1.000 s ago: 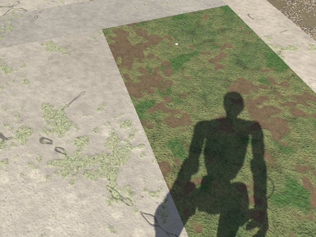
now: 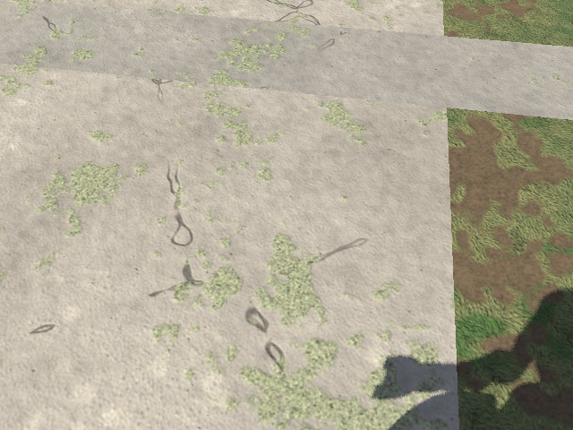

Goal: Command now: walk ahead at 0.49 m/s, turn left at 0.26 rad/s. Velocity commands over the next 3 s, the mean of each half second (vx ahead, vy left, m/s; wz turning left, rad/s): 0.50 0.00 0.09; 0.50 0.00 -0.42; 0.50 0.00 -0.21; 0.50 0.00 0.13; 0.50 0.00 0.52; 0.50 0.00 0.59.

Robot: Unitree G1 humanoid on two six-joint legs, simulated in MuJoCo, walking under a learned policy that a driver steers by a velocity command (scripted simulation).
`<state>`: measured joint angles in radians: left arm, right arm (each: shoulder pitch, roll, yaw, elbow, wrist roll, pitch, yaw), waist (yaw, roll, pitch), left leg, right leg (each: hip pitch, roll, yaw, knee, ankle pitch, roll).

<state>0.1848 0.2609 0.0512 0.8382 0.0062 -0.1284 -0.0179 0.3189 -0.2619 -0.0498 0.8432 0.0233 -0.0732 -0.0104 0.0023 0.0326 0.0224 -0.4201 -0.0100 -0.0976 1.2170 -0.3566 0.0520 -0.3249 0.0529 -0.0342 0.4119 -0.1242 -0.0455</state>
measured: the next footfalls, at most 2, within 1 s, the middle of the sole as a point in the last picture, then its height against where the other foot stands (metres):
left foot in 0.34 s outside the picture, level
right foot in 0.92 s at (333, 363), level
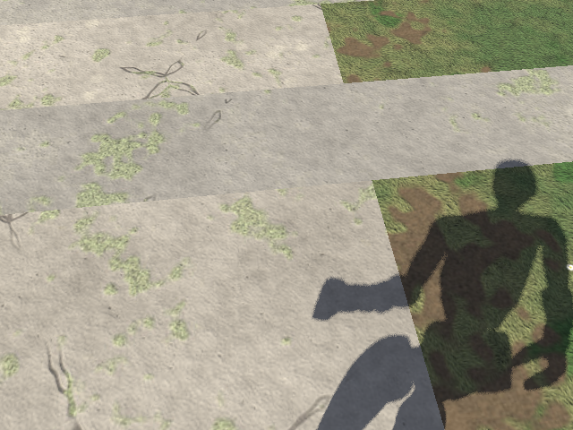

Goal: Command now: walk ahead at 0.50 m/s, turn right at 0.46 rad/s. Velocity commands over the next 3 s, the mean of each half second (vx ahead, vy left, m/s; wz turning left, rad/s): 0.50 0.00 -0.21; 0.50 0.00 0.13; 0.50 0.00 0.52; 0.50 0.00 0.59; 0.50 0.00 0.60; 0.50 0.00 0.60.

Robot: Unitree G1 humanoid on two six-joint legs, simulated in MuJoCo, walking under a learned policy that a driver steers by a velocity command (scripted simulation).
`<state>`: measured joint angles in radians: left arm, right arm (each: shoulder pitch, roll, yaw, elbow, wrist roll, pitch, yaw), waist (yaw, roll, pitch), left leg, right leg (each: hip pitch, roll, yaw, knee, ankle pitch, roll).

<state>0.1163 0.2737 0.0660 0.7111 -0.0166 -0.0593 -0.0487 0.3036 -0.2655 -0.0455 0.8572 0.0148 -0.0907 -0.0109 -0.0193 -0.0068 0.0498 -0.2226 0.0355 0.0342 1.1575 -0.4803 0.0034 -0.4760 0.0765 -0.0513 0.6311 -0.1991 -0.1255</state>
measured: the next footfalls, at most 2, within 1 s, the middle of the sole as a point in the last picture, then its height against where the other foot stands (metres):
left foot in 0.46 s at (237, 428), level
right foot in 0.98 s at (344, 321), level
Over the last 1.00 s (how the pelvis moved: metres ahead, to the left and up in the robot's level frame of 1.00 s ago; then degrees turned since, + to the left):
0.53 0.01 -0.02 -15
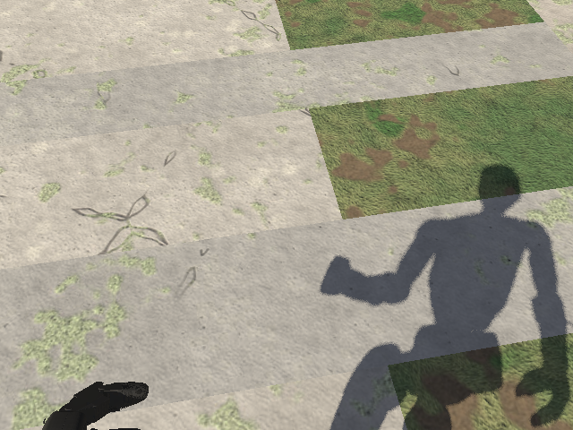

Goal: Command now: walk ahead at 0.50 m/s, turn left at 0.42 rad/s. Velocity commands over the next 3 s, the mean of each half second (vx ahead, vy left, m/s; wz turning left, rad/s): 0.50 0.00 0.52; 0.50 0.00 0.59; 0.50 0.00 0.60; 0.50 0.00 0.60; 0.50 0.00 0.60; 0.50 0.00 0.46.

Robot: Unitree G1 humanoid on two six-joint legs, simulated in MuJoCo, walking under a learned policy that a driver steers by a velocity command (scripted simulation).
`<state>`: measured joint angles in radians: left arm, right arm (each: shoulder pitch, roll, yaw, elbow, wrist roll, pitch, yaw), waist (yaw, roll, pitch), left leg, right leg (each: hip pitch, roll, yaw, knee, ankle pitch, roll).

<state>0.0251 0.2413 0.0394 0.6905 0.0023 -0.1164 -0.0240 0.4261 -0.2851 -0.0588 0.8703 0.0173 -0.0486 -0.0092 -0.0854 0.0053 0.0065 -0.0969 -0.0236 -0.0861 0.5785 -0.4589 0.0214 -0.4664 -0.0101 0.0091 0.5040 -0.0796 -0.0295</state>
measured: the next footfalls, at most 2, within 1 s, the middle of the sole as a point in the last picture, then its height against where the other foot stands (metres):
left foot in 0.50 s outside the picture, level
right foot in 0.98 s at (228, 337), level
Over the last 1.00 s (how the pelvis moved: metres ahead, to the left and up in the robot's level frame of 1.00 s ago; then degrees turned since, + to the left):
0.55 -0.01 0.01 1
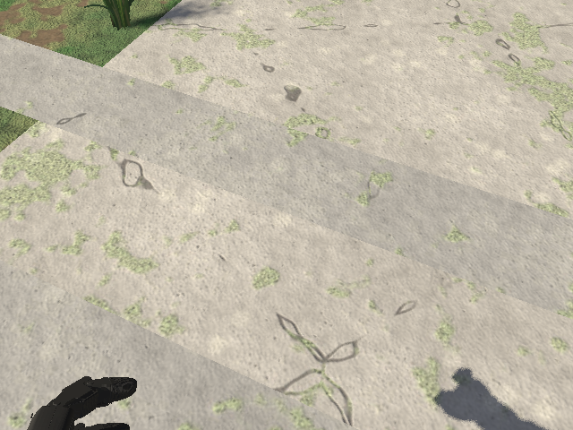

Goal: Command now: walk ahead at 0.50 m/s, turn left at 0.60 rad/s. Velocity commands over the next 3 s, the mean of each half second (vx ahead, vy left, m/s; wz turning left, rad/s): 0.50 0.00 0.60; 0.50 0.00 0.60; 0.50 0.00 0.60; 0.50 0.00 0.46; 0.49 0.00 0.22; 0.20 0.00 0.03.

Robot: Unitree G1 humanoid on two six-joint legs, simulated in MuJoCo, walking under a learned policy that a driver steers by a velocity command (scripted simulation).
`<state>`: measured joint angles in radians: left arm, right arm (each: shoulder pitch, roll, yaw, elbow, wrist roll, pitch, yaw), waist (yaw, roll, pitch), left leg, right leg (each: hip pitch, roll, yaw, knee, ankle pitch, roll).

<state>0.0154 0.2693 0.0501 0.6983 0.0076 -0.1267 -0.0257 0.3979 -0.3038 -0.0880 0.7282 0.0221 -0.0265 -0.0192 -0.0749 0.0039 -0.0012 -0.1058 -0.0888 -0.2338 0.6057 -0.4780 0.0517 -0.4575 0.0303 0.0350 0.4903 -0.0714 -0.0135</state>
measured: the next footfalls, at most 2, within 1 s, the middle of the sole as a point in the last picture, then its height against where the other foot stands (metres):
left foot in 0.50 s outside the picture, level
right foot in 0.98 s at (225, 336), level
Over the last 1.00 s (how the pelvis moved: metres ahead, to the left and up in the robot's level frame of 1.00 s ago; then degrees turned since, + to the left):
0.51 0.14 0.00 35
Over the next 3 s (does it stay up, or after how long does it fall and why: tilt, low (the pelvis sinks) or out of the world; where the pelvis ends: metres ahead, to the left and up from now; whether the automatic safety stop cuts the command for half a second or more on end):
stays up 1.04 0.99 0.02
